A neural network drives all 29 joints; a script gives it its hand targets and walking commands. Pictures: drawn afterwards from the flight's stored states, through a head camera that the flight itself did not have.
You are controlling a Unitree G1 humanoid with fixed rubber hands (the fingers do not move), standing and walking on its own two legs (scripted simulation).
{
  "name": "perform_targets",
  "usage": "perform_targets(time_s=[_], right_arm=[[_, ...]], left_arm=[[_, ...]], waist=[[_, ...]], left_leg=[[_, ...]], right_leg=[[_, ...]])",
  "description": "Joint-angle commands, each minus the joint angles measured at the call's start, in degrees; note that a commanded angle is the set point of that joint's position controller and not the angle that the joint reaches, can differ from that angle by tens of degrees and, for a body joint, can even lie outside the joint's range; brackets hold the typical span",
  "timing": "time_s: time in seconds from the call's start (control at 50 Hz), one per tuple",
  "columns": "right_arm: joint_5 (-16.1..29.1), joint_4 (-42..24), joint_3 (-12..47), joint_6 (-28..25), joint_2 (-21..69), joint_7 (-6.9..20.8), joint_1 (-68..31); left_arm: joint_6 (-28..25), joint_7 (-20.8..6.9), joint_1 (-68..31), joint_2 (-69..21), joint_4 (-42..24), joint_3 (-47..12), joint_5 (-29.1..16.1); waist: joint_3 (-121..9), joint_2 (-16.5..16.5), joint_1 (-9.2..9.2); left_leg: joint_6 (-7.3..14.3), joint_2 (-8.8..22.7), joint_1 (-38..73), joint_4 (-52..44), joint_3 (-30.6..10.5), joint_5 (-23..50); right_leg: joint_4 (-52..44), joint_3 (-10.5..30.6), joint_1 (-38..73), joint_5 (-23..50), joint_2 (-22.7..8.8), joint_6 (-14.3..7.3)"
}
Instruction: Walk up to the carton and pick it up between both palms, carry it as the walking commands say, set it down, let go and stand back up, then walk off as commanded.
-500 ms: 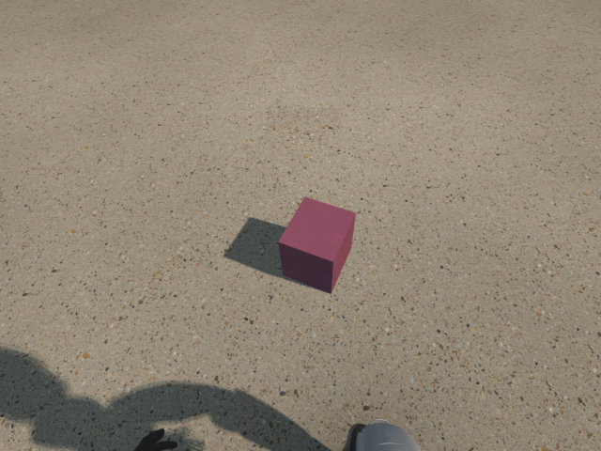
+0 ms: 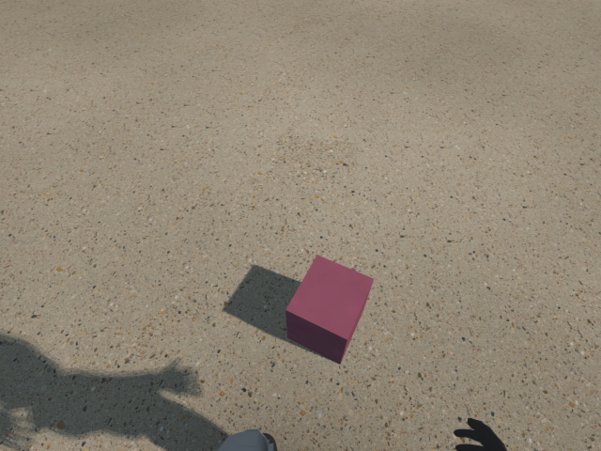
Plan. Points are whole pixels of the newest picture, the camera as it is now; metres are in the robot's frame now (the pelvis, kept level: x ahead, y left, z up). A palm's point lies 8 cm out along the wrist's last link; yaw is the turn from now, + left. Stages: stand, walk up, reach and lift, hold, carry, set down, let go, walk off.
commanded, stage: walk up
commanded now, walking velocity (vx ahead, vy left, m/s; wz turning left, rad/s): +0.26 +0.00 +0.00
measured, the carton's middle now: (328, 309) +0.59 -0.05 -0.65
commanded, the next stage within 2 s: none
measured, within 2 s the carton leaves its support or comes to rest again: neither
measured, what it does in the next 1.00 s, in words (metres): steps on the spot: right foot, then left foot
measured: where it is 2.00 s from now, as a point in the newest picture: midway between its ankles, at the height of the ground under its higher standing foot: outside the picture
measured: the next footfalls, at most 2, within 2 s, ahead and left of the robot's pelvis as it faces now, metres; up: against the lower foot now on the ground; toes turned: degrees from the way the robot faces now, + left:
right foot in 0.46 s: +0.21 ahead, -0.15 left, +0.00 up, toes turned -7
left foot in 0.96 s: +0.08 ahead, +0.10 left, +0.00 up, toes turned +2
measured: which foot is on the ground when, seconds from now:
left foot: down 0.00-0.48, up 0.50-0.94, down 0.96-1.00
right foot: down 0.00-0.00, up 0.02-0.44, down 0.46-0.98, up 1.00-1.00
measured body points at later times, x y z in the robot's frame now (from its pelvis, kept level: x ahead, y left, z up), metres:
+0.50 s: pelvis +0.13 -0.04 +0.01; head +0.15 -0.06 +0.46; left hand +0.19 +0.22 -0.13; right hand +0.17 -0.29 -0.15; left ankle +0.10 +0.12 -0.72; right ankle +0.17 -0.15 -0.73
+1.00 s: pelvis +0.09 +0.00 +0.01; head +0.11 +0.00 +0.46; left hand +0.14 +0.26 -0.14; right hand +0.13 -0.27 -0.14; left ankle +0.04 +0.10 -0.73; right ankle +0.17 -0.15 -0.72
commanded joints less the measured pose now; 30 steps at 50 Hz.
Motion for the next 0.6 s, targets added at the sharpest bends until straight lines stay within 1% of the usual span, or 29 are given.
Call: perform_targets(time_s=[0.0,0.02,0.04,0.06,0.08,0.1,0.12,0.14,0.16,0.18,0.2,0.24,0.26,0.28,0.3,0.32,0.34,0.36,0.38,0.4,0.42,0.44,0.46,0.48,0.5,0.52,0.54,0.56,0.58], right_arm=[[0.1,3.4,-5.1,-1.6,-16.1,-2.3,19.4],[0.2,1.7,-4.1,-1.5,-12.1,-2.0,15.7],[0.3,0.3,-3.4,-1.5,-10.2,-2.4,15.3],[0.8,0.1,-3.3,-1.5,-10.5,-2.8,13.0],[0.9,0.5,-3.4,-2.1,-9.7,-2.9,11.9],[0.7,0.9,-3.2,-2.3,-9.0,-2.9,12.9],[0.4,1.2,-3.5,-2.1,-9.6,-3.3,15.7],[0.2,0.0,-3.7,-1.7,-10.5,-3.4,13.6],[0.0,-0.5,-3.6,-1.6,-9.8,-3.1,12.6],[-0.1,-1.2,-3.4,-1.1,-8.2,-3.2,13.2],[-0.1,-0.7,-3.5,-0.7,-8.2,-3.1,13.7],[-0.4,-1.1,-4.1,-0.7,-8.7,-3.0,14.9],[-0.6,-1.5,-4.2,-0.5,-9.1,-2.9,14.7],[-0.7,-1.8,-3.7,-0.1,-8.3,-2.9,12.1],[-0.6,-1.4,-3.5,0.0,-6.8,-2.9,13.2],[-0.8,-1.2,-2.8,-0.1,-5.1,-3.0,12.0],[-0.5,-0.7,-2.6,0.6,-4.0,-3.7,9.0],[-0.3,-0.5,-2.7,1.3,-4.5,-4.0,8.8],[-0.1,0.0,-2.9,1.3,-5.2,-3.9,10.2],[-0.1,-0.4,-3.4,1.4,-6.8,-3.8,10.3],[0.2,0.3,-2.7,1.6,-4.0,-3.9,12.9],[0.7,0.0,-1.6,1.4,-0.1,-3.7,13.7],[0.8,0.1,-1.1,2.0,2.2,-3.7,14.4],[1.0,1.3,-1.3,2.9,-0.4,-3.4,13.8],[1.0,0.7,-1.3,4.0,-0.5,-3.3,12.5],[0.9,1.5,-1.4,4.3,-1.4,-3.3,10.7],[1.1,1.7,-3.7,6.1,-6.1,-3.1,10.0],[1.5,1.5,-4.4,7.4,-6.5,-3.3,9.2],[0.9,1.2,-4.4,7.7,-6.4,-3.0,11.2]], left_arm=[[2.3,1.9,2.5,4.8,-3.3,2.1,0.0],[2.8,1.8,-0.5,5.8,-3.4,2.3,0.1],[2.9,1.6,0.9,5.8,-2.1,2.1,0.8],[3.3,1.3,-0.6,6.0,-1.8,2.3,0.6],[3.5,1.1,1.0,5.6,-0.7,2.1,0.0],[3.9,0.7,-1.3,5.5,-1.3,2.1,-0.2],[4.7,0.8,-2.2,5.6,-1.5,2.0,0.4],[5.0,0.8,-3.7,5.8,-2.5,1.7,-0.2],[5.2,0.6,-3.6,5.5,-1.4,1.2,0.0],[5.3,0.2,-5.3,5.2,-1.4,1.1,0.5],[5.5,0.0,-7.3,5.3,-2.0,1.1,0.3],[5.7,-0.1,-9.9,4.4,-1.5,0.9,1.1],[5.7,-0.3,-11.5,5.0,-2.4,0.6,1.0],[5.9,-0.6,-12.8,5.2,-3.4,0.7,0.6],[5.6,-0.9,-12.3,3.6,-3.4,0.4,0.5],[5.1,-0.6,-11.7,2.5,-3.5,-0.2,0.5],[4.6,0.3,-9.9,1.9,-2.0,-0.4,-0.6],[3.5,1.0,-9.1,1.7,-2.4,-0.7,-0.6],[2.5,1.5,-6.5,1.5,-1.3,-0.9,-0.9],[1.9,1.7,-3.9,2.7,0.6,-0.7,-1.2],[1.3,2.1,-3.9,5.6,0.5,0.1,-0.9],[1.2,2.3,-3.8,8.0,0.3,0.4,-0.5],[1.1,2.5,-4.0,9.4,-0.6,0.6,-0.1],[2.0,2.5,-5.1,10.1,-0.3,0.8,0.1],[2.2,2.8,-7.5,8.6,-1.7,0.7,1.0],[2.5,3.1,-9.4,7.4,-2.4,0.5,0.7],[2.4,4.3,-5.2,11.5,-2.4,1.9,0.7],[2.5,5.1,-3.9,12.7,-2.0,2.0,0.1],[2.8,5.5,-2.6,12.6,-1.4,2.4,-0.1]], waist=[[-10.7,19.4,-4.20],[-5.8,8.2,-4.50],[-5.7,4.9,-3.36],[-4.7,5.2,-2.88],[-5.9,8.2,-1.77],[-5.5,9.9,-2.29],[-6.2,11.3,-3.20],[-3.9,14.3,-2.30],[-1.5,14.4,-1.78],[-2.1,12.7,-2.50],[-1.0,10.2,-2.98],[0.3,10.0,-3.18],[1.5,11.7,-3.29],[4.4,14.5,-3.68],[5.3,15.2,-3.86],[4.8,12.1,-2.50],[5.5,13.3,-0.23],[3.3,10.2,0.25],[-1.4,8.6,0.16],[-4.3,9.5,-0.19],[-7.2,2.0,-0.87],[-9.8,-6.0,-0.89],[-8.6,-13.3,-0.99],[-5.7,-16.5,0.11],[-1.9,-17.5,-0.53],[-0.8,-17.5,-0.36],[2.9,-14.3,1.40],[0.8,-8.3,1.46],[-4.4,-5.4,0.44]], left_leg=[[9.7,20.9,26.9,-13.3,-30.2,9.9],[11.0,20.4,22.6,-14.8,-28.1,4.4],[8.2,21.6,23.0,-12.7,-30.0,9.5],[7.3,20.0,18.5,-12.8,-26.4,16.9],[5.6,17.3,17.3,-12.4,-21.0,19.5],[4.7,15.1,16.3,-13.8,-19.5,19.0],[5.2,16.3,15.6,-14.8,-19.9,15.0],[5.4,15.1,12.6,-16.3,-18.0,6.2],[5.0,14.4,11.7,-17.8,-16.8,0.1],[5.6,13.8,13.4,-19.2,-15.3,-4.6],[4.7,13.8,12.3,-20.1,-16.2,-12.0],[6.6,15.1,12.4,-21.2,-17.0,-16.5],[6.1,14.7,12.6,-21.9,-16.7,-20.7],[7.6,13.4,8.6,-22.1,-13.7,-19.4],[7.4,13.4,6.8,-22.3,-11.8,-18.0],[8.2,11.2,5.9,-21.0,-9.9,-14.2],[8.4,7.4,6.7,-16.2,-5.4,4.1],[7.9,5.3,12.6,-9.8,-2.7,20.5],[6.6,4.3,18.3,-5.3,-0.7,26.2],[5.1,3.6,19.3,-2.4,0.5,22.3],[3.4,1.7,16.2,0.3,-0.3,13.8],[2.2,-0.9,10.4,2.2,1.0,-2.2],[1.2,-3.5,5.5,6.9,0.4,-21.7],[1.5,-3.3,6.5,10.1,-1.5,-26.3],[1.0,-2.8,6.1,13.4,-2.2,-27.4],[0.3,-1.8,5.5,15.5,-2.0,-25.2],[-1.2,-4.7,-1.5,25.0,-5.3,-26.7],[-2.1,-5.2,-2.8,30.4,-9.7,-27.6],[-2.0,-4.1,-3.8,32.9,-11.4,-25.3]], right_leg=[[37.5,5.7,-22.6,-15.0,2.8,-2.8],[38.6,6.9,-24.7,-8.6,1.1,-2.5],[38.5,7.8,-25.2,-4.9,0.4,-1.4],[39.4,7.8,-24.1,-1.8,-0.1,-0.3],[37.5,8.8,-22.3,1.3,-1.2,-0.6],[35.7,8.3,-21.0,2.2,-0.5,-0.8],[35.3,7.8,-19.8,2.5,0.4,-0.4],[34.4,7.4,-20.7,4.4,-0.4,-0.3],[33.8,7.6,-21.5,6.8,-0.4,-0.1],[33.5,6.4,-23.0,6.8,0.4,0.2],[32.5,6.6,-23.4,8.4,0.1,0.3],[30.9,6.0,-25.5,8.2,-0.8,1.2],[30.1,5.7,-27.0,8.4,-1.0,1.2],[28.6,4.9,-27.1,10.2,-1.6,0.6],[26.9,4.5,-26.0,10.2,-1.7,0.3],[20.2,3.8,-23.4,10.4,-1.1,-1.2],[14.0,3.9,-18.6,7.8,-1.0,-1.0],[5.3,2.8,-17.9,11.2,0.3,-0.4],[-2.9,0.6,-16.0,17.7,1.6,-0.8],[-7.4,-0.2,-11.5,25.4,0.7,-1.1],[-3.9,2.3,-3.8,41.3,-3.3,-2.4],[-1.8,6.0,2.7,55.6,-8.6,-4.5],[-5.0,12.7,2.3,57.8,-13.9,-6.3],[-7.6,13.6,-3.2,51.8,-15.7,-8.6],[-7.8,14.7,-6.8,50.8,-16.4,-10.8],[-9.2,13.4,-8.5,46.9,-16.0,-10.3],[-5.7,20.7,-6.8,63.5,-21.9,-10.0],[-0.5,20.8,-5.1,84.6,-23.6,-10.2],[1.2,19.8,-1.2,83.1,-23.9,-8.6]])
